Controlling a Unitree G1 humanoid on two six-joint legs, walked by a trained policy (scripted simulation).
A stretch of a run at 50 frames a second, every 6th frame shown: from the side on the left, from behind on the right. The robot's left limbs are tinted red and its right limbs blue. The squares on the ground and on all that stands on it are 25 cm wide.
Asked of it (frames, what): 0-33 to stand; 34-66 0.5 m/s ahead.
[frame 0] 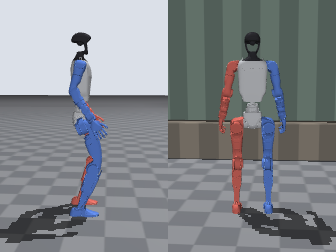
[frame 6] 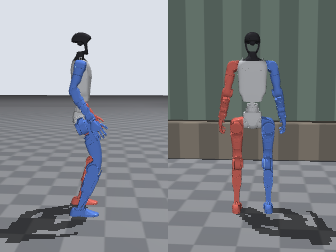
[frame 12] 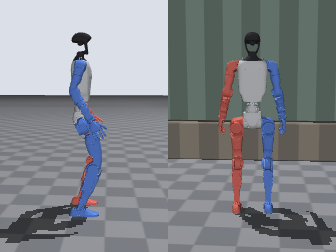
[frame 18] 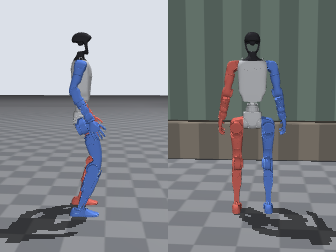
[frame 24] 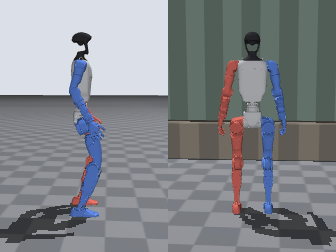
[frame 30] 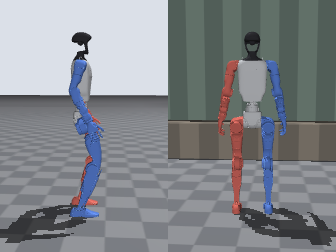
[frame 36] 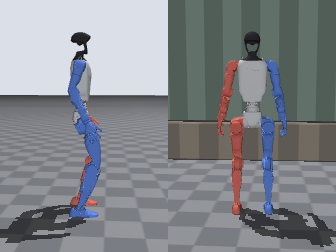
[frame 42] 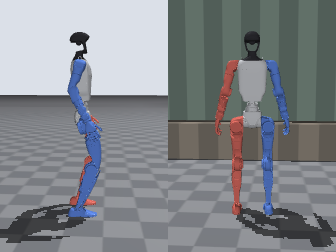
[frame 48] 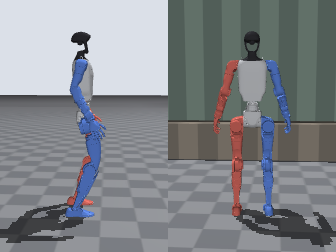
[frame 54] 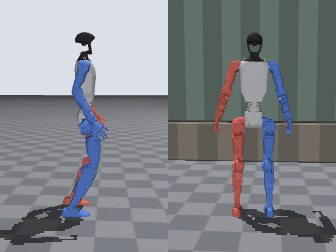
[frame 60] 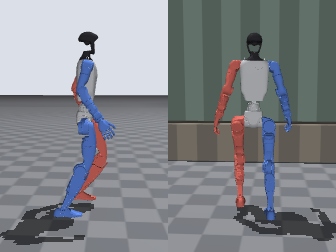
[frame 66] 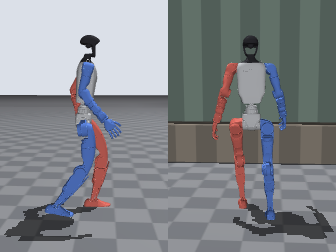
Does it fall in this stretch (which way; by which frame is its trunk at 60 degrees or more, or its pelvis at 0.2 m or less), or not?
no
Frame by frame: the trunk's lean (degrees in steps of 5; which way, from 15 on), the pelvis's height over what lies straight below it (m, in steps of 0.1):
0: 0, 0.8
6: 0, 0.8
12: 0, 0.8
18: 0, 0.8
24: 0, 0.8
30: 0, 0.8
36: 0, 0.8
42: 5, 0.8
48: 5, 0.8
54: 0, 0.8
60: 0, 0.8
66: 5, 0.7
